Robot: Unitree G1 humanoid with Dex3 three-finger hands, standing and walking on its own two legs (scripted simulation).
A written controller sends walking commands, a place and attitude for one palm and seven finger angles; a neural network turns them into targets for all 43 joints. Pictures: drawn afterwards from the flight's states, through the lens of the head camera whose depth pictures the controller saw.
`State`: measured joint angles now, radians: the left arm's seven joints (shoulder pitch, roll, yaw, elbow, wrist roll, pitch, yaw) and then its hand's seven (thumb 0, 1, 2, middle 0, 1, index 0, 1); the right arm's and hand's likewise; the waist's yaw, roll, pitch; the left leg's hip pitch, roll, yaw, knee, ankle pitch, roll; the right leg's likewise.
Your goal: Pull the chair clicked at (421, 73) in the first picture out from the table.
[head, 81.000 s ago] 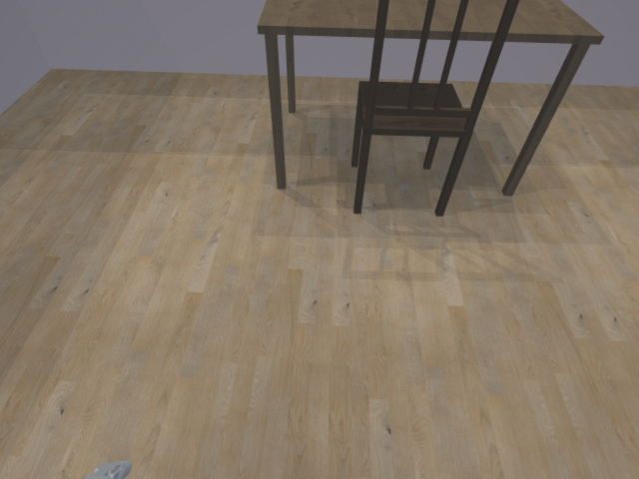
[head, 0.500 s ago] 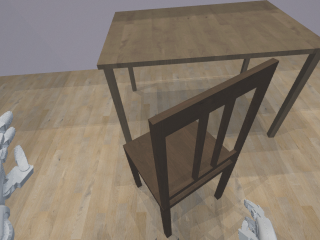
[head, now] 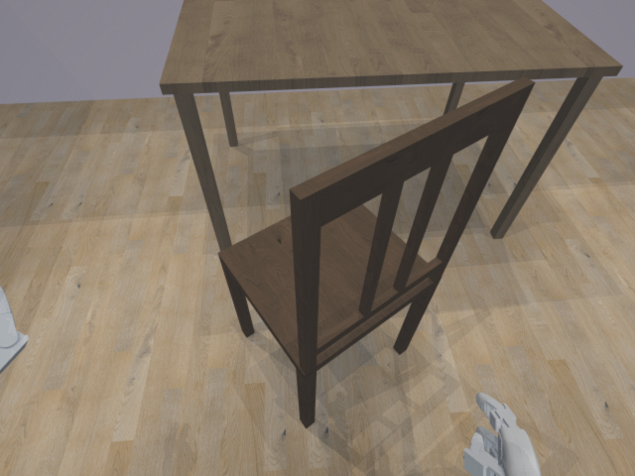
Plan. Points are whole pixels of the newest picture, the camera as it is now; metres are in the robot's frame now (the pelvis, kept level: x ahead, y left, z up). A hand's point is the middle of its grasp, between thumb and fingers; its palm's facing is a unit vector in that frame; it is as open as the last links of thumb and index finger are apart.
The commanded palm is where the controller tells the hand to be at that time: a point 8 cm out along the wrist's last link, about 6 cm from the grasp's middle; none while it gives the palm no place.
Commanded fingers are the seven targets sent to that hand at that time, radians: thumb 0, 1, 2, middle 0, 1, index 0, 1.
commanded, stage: step back with the hand held close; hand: left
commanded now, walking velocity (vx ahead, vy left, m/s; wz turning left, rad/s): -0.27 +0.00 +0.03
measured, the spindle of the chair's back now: (376, 259) +0.46 -0.07 -0.05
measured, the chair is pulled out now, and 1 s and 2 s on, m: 0.41 0.41 0.41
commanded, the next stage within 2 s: stop stepping back and stand still in 1.32 s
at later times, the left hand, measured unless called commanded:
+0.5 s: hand out of the picture +0.14 +0.27 +0.18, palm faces +0.51 -0.68 -0.53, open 7.4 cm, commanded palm +0.07 +0.30 +0.19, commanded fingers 0.00 0.90 0.90 -0.20 -0.30 -0.20 -0.30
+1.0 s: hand out of the picture +0.13 +0.25 +0.18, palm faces +0.44 -0.74 -0.52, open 7.4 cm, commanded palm +0.05 +0.30 +0.19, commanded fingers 0.00 0.90 0.90 -0.20 -0.30 -0.20 -0.30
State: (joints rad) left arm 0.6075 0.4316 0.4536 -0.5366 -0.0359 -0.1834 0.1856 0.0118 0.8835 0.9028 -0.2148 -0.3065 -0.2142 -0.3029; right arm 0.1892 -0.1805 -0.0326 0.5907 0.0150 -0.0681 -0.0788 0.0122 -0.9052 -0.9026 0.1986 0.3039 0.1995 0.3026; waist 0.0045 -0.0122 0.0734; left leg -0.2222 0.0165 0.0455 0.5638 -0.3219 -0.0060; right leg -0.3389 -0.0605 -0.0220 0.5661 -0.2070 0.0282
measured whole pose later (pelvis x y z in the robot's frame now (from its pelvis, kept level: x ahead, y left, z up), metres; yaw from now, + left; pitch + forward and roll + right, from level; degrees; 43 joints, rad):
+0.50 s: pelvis -0.05 -0.01 -0.01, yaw +3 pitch -1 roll +0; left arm 0.55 0.42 0.49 -0.53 0.00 -0.24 0.20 0.01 0.88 0.90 -0.21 -0.31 -0.21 -0.30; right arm 0.26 -0.21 -0.04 0.59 0.01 -0.13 -0.06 0.01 -0.90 -0.90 0.20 0.30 0.20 0.30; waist -0.02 0.00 0.07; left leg -0.39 0.03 0.00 0.72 -0.34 0.00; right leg -0.45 -0.03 -0.03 0.63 -0.17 0.01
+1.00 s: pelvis -0.07 -0.01 -0.01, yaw +4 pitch +2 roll -1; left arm 0.52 0.42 0.47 -0.57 0.00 -0.32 0.15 0.01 0.88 0.90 -0.21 -0.31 -0.21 -0.30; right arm 0.14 -0.19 -0.06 0.65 -0.01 -0.15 -0.04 0.01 -0.90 -0.90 0.20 0.30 0.20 0.30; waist -0.03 -0.02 0.09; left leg -0.45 0.02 -0.02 0.78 -0.41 -0.02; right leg -0.40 0.00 0.01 0.60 -0.24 0.00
